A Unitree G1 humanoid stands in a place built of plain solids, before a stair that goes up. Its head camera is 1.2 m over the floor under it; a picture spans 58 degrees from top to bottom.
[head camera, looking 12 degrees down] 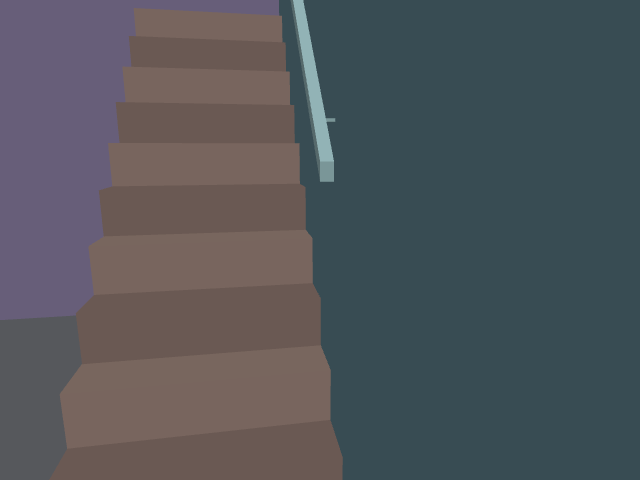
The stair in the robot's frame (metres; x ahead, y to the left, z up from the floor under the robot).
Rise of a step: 0.20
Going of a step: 0.20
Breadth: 0.91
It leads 10 degrees to the left of straight ahead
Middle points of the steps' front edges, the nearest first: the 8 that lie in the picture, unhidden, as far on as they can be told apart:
1.37 0.41 0.41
1.57 0.45 0.61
1.77 0.48 0.82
1.97 0.52 1.02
2.17 0.55 1.22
2.37 0.59 1.43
2.57 0.62 1.63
2.77 0.66 1.84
